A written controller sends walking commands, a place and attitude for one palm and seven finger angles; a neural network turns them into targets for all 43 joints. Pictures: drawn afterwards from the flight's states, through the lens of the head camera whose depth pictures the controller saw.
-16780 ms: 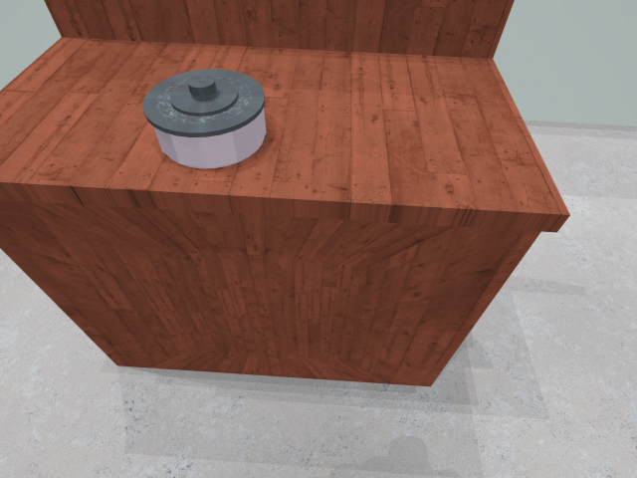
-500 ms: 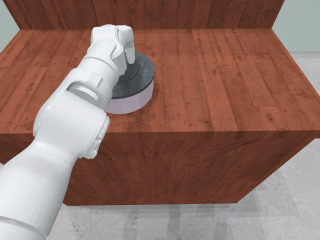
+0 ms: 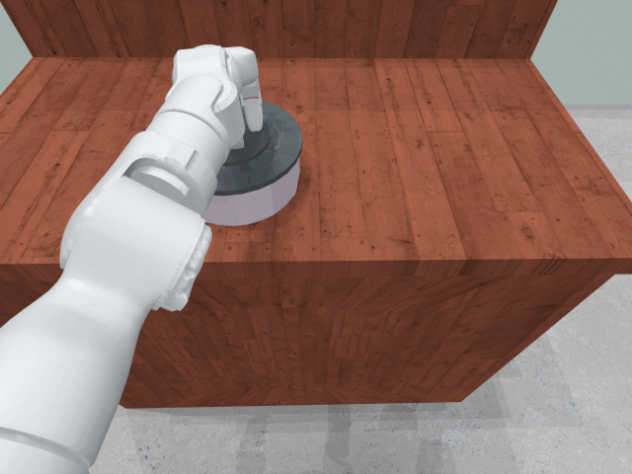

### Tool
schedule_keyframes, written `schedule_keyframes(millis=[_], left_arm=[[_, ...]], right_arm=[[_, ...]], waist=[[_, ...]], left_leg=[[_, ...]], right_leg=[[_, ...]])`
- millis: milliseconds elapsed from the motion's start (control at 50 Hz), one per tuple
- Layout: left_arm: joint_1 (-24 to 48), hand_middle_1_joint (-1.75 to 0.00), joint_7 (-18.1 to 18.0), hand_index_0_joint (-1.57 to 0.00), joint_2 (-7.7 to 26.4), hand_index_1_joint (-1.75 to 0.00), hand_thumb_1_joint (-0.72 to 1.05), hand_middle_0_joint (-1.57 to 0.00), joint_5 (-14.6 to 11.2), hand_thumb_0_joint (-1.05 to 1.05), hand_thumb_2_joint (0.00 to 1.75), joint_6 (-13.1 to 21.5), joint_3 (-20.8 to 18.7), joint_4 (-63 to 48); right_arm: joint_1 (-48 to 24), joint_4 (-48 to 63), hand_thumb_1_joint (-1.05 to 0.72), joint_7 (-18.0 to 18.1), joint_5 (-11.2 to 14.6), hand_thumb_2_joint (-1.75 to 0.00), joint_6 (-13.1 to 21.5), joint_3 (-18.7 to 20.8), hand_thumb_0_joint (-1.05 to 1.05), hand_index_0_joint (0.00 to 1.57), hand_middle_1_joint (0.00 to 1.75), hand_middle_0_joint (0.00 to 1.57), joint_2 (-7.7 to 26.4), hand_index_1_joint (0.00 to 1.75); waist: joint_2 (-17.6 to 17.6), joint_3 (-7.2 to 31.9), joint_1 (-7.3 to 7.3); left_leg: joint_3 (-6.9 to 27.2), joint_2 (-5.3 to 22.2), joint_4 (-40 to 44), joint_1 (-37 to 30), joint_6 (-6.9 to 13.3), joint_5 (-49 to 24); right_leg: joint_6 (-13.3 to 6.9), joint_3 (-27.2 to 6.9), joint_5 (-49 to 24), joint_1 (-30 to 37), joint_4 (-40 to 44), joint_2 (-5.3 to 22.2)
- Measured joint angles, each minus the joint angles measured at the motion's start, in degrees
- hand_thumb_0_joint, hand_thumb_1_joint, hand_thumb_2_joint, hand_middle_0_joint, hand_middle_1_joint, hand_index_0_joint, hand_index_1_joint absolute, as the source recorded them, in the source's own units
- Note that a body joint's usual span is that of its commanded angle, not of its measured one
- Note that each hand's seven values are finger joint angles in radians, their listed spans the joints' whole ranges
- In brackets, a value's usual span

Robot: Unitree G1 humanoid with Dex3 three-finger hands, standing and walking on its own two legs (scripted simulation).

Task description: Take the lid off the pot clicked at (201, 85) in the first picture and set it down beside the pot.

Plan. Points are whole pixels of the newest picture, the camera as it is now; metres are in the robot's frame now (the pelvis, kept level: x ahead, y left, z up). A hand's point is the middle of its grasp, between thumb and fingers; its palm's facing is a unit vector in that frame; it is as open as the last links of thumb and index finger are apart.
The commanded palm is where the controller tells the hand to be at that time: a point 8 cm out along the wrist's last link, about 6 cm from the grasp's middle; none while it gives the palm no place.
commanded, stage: close the fingers and squeeze the knob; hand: left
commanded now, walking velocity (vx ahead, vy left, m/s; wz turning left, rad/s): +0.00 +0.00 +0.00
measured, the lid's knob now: (227, 125) +0.52 +0.06 +0.16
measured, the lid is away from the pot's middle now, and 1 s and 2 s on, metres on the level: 0.00 0.01 0.01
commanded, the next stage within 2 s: lift the lid straight up in 0.42 s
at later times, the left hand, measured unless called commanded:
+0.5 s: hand (228, 122) +0.50 +0.05 +0.19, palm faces -0.42 -0.05 -0.91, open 4.8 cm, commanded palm +0.52 +0.05 +0.23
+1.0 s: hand (231, 119) +0.48 +0.05 +0.20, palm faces -0.41 -0.04 -0.91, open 3.5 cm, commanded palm +0.51 +0.04 +0.27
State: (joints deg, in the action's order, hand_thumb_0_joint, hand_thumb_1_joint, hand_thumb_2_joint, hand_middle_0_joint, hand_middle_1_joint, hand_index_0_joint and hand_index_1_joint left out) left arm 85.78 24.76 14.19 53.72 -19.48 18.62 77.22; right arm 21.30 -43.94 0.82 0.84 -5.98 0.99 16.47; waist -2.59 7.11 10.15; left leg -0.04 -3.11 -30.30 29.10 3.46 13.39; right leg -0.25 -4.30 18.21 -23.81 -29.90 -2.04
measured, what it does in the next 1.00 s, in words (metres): stands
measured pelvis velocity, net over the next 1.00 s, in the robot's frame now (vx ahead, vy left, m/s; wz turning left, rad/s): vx -0.01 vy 0.00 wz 0.00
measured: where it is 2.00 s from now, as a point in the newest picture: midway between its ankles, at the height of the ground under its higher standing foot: outside the picture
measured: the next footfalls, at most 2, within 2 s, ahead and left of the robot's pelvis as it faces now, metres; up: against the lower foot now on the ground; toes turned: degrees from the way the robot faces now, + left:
none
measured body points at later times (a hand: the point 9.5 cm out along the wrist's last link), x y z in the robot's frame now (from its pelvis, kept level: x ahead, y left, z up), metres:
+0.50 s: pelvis +0.00 +0.00 +0.00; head +0.05 +0.00 +0.45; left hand +0.51 +0.05 +0.24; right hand -0.04 -0.27 -0.13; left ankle +0.01 +0.08 -0.73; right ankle -0.05 -0.12 -0.73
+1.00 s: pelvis -0.01 +0.00 +0.00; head +0.03 -0.02 +0.45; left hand +0.50 +0.05 +0.25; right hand -0.01 -0.26 -0.14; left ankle +0.01 +0.08 -0.73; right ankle -0.05 -0.12 -0.73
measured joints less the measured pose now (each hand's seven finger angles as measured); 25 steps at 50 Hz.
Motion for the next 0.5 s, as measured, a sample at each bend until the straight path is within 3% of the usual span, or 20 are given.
schedule_keyframes(millis=[500], left_arm=[[1.86, -1.03, -0.76, -1.03, -0.09, -1.16, 0.36, -0.55, 0.73, -0.06, 0.66, -0.11, -0.39, 3.34]], right_arm=[[0.80, -0.68, -0.90, 0.29, -0.04, -0.90, 0.21, -0.20, 0.01, 0.21, 0.30, 0.20, -0.04, 0.30]], waist=[[0.02, -0.13, 1.12]], left_leg=[[-0.24, -0.13, -0.43, 0.85, 0.36, -0.16]], right_leg=[[0.36, -0.18, -0.21, -0.85, -0.38, 0.14]])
